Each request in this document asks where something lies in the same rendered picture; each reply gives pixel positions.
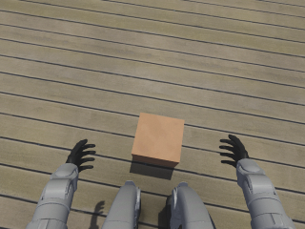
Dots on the robot left forearm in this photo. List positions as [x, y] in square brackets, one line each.
[54, 205]

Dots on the carton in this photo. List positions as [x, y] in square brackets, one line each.
[158, 140]

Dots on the robot right thigh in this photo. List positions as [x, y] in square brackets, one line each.
[193, 212]

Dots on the robot right forearm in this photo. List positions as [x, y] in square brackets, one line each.
[262, 200]

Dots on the robot thigh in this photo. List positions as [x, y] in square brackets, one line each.
[123, 208]
[193, 212]

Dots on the robot left thigh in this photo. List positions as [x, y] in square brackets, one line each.
[123, 208]

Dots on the robot left hand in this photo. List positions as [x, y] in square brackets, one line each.
[76, 154]

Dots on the robot right hand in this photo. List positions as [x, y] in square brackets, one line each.
[238, 150]

